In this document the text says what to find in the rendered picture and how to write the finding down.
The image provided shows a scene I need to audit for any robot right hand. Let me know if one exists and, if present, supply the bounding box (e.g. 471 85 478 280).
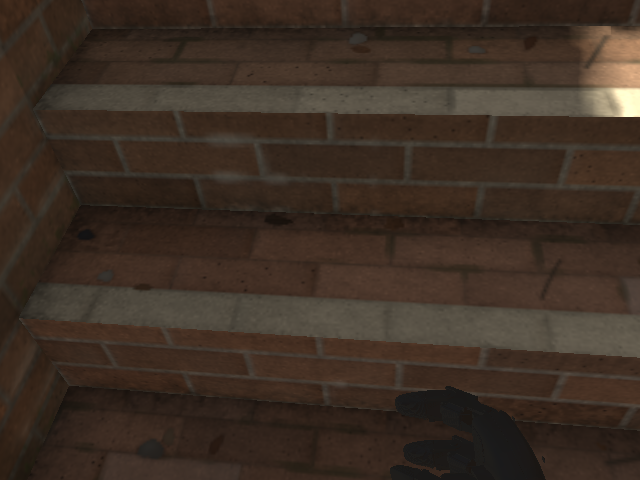
390 386 546 480

